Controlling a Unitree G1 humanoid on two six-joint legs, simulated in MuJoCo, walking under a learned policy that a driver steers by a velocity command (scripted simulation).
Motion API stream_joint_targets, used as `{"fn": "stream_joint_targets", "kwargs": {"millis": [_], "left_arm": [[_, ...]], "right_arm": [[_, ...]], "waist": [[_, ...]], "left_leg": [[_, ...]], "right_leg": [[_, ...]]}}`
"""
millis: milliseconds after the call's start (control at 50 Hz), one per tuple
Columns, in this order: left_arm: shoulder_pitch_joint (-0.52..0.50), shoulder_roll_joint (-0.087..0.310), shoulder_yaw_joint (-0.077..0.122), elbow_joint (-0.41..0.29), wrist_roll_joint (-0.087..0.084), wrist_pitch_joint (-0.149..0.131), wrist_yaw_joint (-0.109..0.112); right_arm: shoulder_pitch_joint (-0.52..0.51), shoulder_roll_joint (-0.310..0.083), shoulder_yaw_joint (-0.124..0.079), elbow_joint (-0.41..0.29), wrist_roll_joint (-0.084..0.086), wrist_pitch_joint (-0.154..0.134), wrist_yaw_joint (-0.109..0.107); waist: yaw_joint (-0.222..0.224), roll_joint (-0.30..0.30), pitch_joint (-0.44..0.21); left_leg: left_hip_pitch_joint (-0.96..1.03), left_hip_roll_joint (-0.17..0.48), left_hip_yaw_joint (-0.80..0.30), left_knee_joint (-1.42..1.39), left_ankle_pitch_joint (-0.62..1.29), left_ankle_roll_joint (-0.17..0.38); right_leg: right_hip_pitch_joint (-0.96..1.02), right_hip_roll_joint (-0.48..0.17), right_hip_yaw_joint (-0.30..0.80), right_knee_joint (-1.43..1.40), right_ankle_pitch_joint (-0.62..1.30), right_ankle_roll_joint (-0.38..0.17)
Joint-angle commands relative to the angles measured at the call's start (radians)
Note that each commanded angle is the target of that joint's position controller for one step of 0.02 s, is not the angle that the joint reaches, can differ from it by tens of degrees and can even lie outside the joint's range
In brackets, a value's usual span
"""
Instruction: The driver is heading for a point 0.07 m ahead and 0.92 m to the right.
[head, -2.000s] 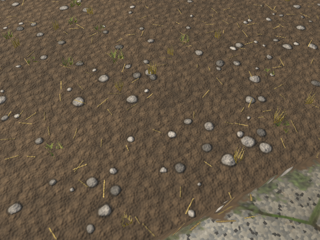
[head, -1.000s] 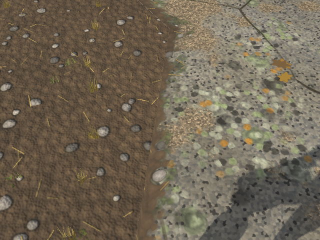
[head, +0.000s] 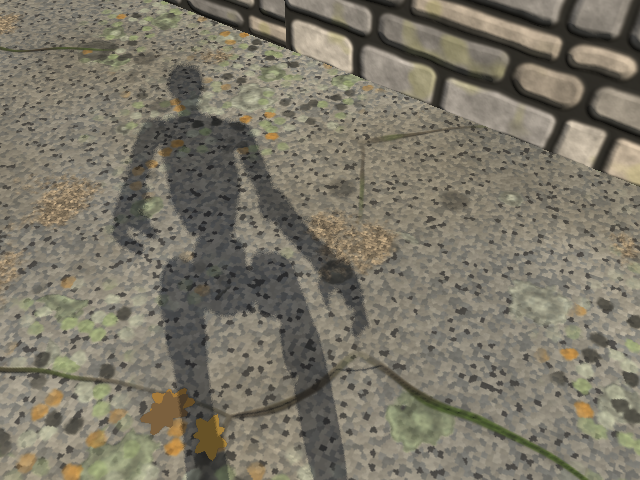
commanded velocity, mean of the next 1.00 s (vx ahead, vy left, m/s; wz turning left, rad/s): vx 0.82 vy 0.00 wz -0.56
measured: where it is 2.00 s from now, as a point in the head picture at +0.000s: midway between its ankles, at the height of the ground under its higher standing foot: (467, 252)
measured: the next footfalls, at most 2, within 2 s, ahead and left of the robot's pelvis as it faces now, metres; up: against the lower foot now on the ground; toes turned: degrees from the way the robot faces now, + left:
right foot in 0.24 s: +0.38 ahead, -0.05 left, +0.00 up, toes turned -17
left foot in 0.66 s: +0.87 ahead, -0.05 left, +0.00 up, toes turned -20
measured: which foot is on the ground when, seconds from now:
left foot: down 0.00-0.20, up 0.22-0.64, down 0.66-1.00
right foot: up 0.00-0.22, down 0.24-0.66, up 0.68-1.00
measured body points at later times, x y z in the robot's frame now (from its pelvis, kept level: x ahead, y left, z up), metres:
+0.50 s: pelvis +0.46 -0.05 +0.00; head +0.49 -0.06 +0.44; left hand +0.54 +0.22 -0.13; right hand +0.56 -0.34 -0.09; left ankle +0.69 +0.07 -0.67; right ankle +0.35 -0.03 -0.73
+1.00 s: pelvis +0.87 -0.16 +0.00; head +0.90 -0.21 +0.44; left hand +1.17 -0.05 -0.09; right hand +0.78 -0.44 -0.14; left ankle +0.84 -0.03 -0.73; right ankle +0.98 -0.34 -0.70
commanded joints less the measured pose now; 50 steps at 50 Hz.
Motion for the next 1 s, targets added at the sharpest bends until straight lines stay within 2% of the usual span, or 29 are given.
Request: {"fn": "stream_joint_targets", "kwargs": {"millis": [20, 60, 100, 140, 180, 200, 220, 240, 260, 280, 320, 340, 400, 480, 540, 600, 640, 660, 680, 700, 720, 740, 760, 780, 800, 860, 900, 940, 1000], "left_arm": [[-0.083, -0.046, -0.034, -0.117, -0.007, 0.001, -0.020], [-0.151, -0.031, -0.034, -0.122, -0.014, 0.006, -0.029], [-0.226, -0.057, -0.051, -0.157, -0.007, 0.000, -0.042], [-0.220, -0.041, -0.046, -0.135, -0.008, -0.006, -0.036], [-0.059, 0.011, -0.025, -0.085, -0.010, -0.008, -0.020], [0.126, 0.051, -0.003, -0.031, -0.013, -0.009, -0.007], [0.358, 0.093, 0.027, 0.046, -0.012, -0.015, 0.014], [0.351, 0.121, 0.055, 0.078, -0.026, -0.012, 0.044], [0.232, 0.214, 0.065, 0.030, -0.006, 0.001, 0.052], [0.307, 0.197, 0.069, 0.012, -0.003, 0.008, 0.062], [0.253, 0.102, 0.051, 0.059, -0.009, -0.017, 0.079], [0.216, 0.073, 0.039, 0.065, -0.008, -0.038, 0.086], [0.206, 0.015, 0.009, 0.094, -0.029, -0.087, 0.085], [0.265, 0.028, 0.015, 0.131, -0.040, -0.120, 0.059], [0.336, 0.059, 0.019, 0.172, -0.053, -0.133, 0.056], [0.365, 0.115, 0.027, 0.199, -0.028, -0.123, 0.069], [0.313, 0.155, 0.036, 0.205, 0.007, -0.098, 0.084], [0.272, 0.114, 0.027, 0.196, 0.014, -0.095, 0.088], [0.424, -0.066, -0.014, 0.152, -0.056, -0.103, 0.074], [0.364, 0.009, -0.010, 0.162, -0.040, -0.117, 0.085], [0.292, 0.003, -0.009, 0.144, -0.054, -0.114, 0.096], [0.232, 0.009, -0.017, 0.142, -0.038, -0.108, 0.094], [0.193, -0.011, -0.017, 0.137, -0.032, -0.095, 0.089], [0.171, 0.025, 0.004, 0.115, -0.107, -0.077, 0.080], [0.173, 0.025, 0.008, 0.107, -0.114, -0.054, 0.076], [0.144, -0.054, -0.009, 0.058, -0.077, -0.022, 0.073], [0.132, -0.077, -0.014, 0.049, -0.058, -0.033, 0.047], [0.121, -0.043, 0.003, 0.031, -0.057, -0.029, 0.020], [0.182, 0.037, 0.049, 0.021, -0.048, -0.014, 0.008]], "right_arm": [[-0.035, -0.024, 0.011, -0.032, 0.004, -0.039, 0.012], [0.005, -0.030, 0.008, -0.001, 0.001, -0.039, 0.005], [0.054, -0.068, 0.006, 0.018, -0.001, -0.041, -0.004], [0.085, -0.108, -0.002, 0.021, 0.002, -0.028, -0.019], [0.070, -0.178, -0.017, 0.014, 0.002, -0.002, -0.041], [0.022, -0.204, -0.025, -0.003, 0.000, 0.014, -0.044], [-0.040, -0.202, -0.023, -0.030, -0.005, 0.023, -0.038], [-0.043, -0.142, -0.017, -0.029, -0.015, 0.027, -0.019], [0.025, -0.039, 0.010, -0.125, -0.011, 0.017, -0.013], [-0.052, -0.087, 0.013, -0.185, 0.008, -0.006, -0.011], [-0.098, -0.096, 0.021, -0.163, 0.007, -0.021, -0.008], [-0.099, -0.082, 0.027, -0.152, -0.011, -0.008, -0.006], [-0.090, -0.031, 0.042, -0.140, -0.034, 0.037, 0.023], [-0.326, 0.011, 0.066, -0.220, -0.008, 0.024, 0.042], [-0.390, 0.002, 0.062, -0.230, 0.011, 0.018, 0.047], [-0.351, -0.056, 0.038, -0.219, -0.002, 0.015, 0.030], [-0.027, -0.125, 0.001, -0.126, 0.004, 0.019, 0.002], [0.177, -0.174, -0.017, -0.072, -0.011, 0.021, -0.018], [0.213, -0.293, -0.050, -0.055, -0.056, 0.011, -0.017], [0.169, -0.211, -0.039, -0.061, -0.020, 0.013, 0.007], [0.035, -0.152, -0.026, -0.074, -0.021, 0.001, 0.010], [-0.029, -0.071, -0.007, -0.073, -0.018, -0.007, 0.016], [-0.044, -0.029, 0.008, -0.057, -0.018, -0.013, 0.015], [-0.126, 0.020, 0.019, -0.086, 0.022, -0.049, 0.011], [-0.168, 0.014, 0.023, -0.076, 0.030, -0.063, 0.013], [-0.315, -0.062, 0.005, -0.091, 0.030, -0.065, 0.000], [-0.295, -0.105, -0.012, -0.090, 0.034, -0.052, -0.023], [-0.279, -0.120, -0.018, -0.089, 0.052, -0.038, -0.043], [-0.314, -0.139, -0.031, -0.110, 0.075, -0.005, -0.059]], "waist": [[0.055, 0.132, 0.078], [0.031, 0.098, 0.099], [0.037, 0.094, 0.155], [0.052, 0.112, 0.105], [0.157, 0.166, -0.004], [0.245, 0.186, -0.084], [0.333, 0.174, -0.163], [0.278, 0.036, -0.135], [0.110, -0.141, -0.195], [0.172, -0.029, -0.307], [0.090, 0.142, -0.021], [0.042, 0.172, 0.020], [-0.015, 0.147, 0.065], [0.055, 0.086, 0.125], [0.095, 0.063, 0.100], [0.061, 0.007, 0.001], [-0.122, -0.026, -0.163], [-0.216, -0.009, -0.232], [-0.101, 0.373, -0.376], [-0.123, 0.268, -0.447], [-0.056, 0.175, -0.256], [-0.039, 0.045, -0.156], [-0.021, 0.033, -0.083], [-0.011, 0.135, -0.056], [0.024, 0.158, -0.035], [0.093, 0.143, 0.072], [0.067, 0.155, 0.000], [0.060, 0.158, -0.063], [0.114, 0.144, -0.103]], "left_leg": [[-0.046, 0.235, -0.082, -0.256, 0.354, 0.037], [0.003, 0.169, 0.024, -0.289, 0.485, 0.014], [0.034, 0.206, 0.081, -0.273, 0.766, -0.010], [0.109, 0.197, 0.118, -0.198, 1.145, -0.016], [0.164, 0.243, 0.109, 0.040, 1.458, -0.012], [0.114, 0.265, 0.086, 0.259, 1.511, 0.002], [-0.054, 0.266, 0.057, 0.560, 1.341, 0.025], [-0.298, 0.118, 0.049, 0.916, 0.363, 0.032], [-0.627, 0.012, -0.027, 1.225, -0.216, 0.003], [-0.741, 0.016, -0.206, 1.247, -0.130, 0.006], [-0.726, 0.107, -0.212, 1.046, -0.022, 0.009], [-0.653, 0.133, -0.221, 0.980, -0.031, 0.000], [-0.545, 0.185, -0.213, 0.773, -0.043, -0.036], [-0.450, 0.149, -0.132, 0.373, 0.334, 0.000], [-0.359, 0.087, -0.103, 0.206, 0.541, 0.063], [-0.290, -0.022, -0.066, 0.158, 0.359, 0.104], [0.023, -0.057, -0.093, 0.156, 0.196, 0.131], [0.253, 0.045, -0.177, 0.191, 0.132, 0.158], [0.567, 0.402, -0.737, 0.135, 0.168, 0.346], [0.549, 0.403, -0.966, -0.002, 0.384, 0.351], [0.399, 0.400, -0.743, 0.016, 0.533, 0.323], [0.249, 0.370, -0.609, 0.000, 0.677, 0.294], [0.157, 0.334, -0.494, -0.029, 0.748, 0.260], [0.084, 0.300, -0.391, -0.090, 0.741, 0.233], [0.020, 0.279, -0.349, -0.122, 0.708, 0.220], [-0.231, 0.209, -0.135, -0.205, 0.757, 0.181], [-0.220, 0.156, -0.026, -0.171, 0.737, 0.165], [-0.125, 0.169, -0.003, -0.108, 0.725, 0.143], [-0.050, 0.194, 0.007, 0.073, 0.841, 0.108]], "right_leg": [[-0.085, -0.054, 0.020, -0.092, 0.139, 0.000], [-0.070, -0.010, -0.067, -0.205, 0.178, -0.017], [-0.028, -0.009, -0.146, -0.381, 0.169, -0.048], [0.104, 0.071, -0.222, -0.467, 0.156, -0.078], [0.298, 0.131, -0.218, -0.501, 0.075, -0.105], [0.489, 0.151, -0.188, -0.503, 0.023, -0.129], [0.777, 0.135, -0.084, -0.598, 0.003, -0.173], [0.934, 0.059, 0.051, -0.660, -0.060, -0.201], [1.097, -0.171, 0.492, -0.682, 0.065, -0.301], [1.139, -0.241, 0.707, -0.892, -0.107, -0.375], [0.805, -0.219, 0.599, -1.042, -0.133, -0.293], [0.672, -0.170, 0.518, -1.046, -0.060, -0.263], [0.454, -0.076, 0.340, -1.110, 0.028, -0.228], [0.375, 0.022, 0.169, -1.179, 0.300, -0.165], [0.525, -0.035, 0.163, -1.236, 0.487, -0.127], [0.766, -0.079, 0.131, -1.031, 1.019, -0.081], [0.741, -0.095, 0.112, -0.630, 1.119, -0.052], [0.568, -0.043, 0.088, -0.311, 0.918, -0.035], [0.153, 0.163, 0.047, 0.243, -0.006, 0.043], [0.077, 0.202, 0.159, 0.326, -0.256, 0.021], [0.011, 0.114, 0.176, 0.295, -0.182, 0.027], [0.026, 0.061, 0.134, 0.215, -0.156, 0.028], [0.017, 0.037, 0.126, 0.151, -0.177, 0.030], [0.061, -0.019, 0.143, 0.122, -0.222, 0.045], [0.087, -0.032, 0.133, 0.069, -0.216, 0.053], [0.179, -0.048, 0.037, -0.305, -0.096, 0.100], [0.302, -0.019, -0.033, -0.534, 0.185, 0.118], [0.341, -0.001, -0.043, -0.620, 0.308, 0.108], [0.416, 0.050, -0.080, -0.638, 0.235, 0.050]]}}
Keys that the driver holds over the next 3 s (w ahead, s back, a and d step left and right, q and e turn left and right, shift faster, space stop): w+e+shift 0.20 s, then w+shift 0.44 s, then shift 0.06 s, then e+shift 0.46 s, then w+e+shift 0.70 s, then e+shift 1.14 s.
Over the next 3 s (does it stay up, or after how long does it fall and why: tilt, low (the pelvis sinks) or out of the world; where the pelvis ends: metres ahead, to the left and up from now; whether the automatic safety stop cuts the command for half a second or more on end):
stays up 0.91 -0.69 0.00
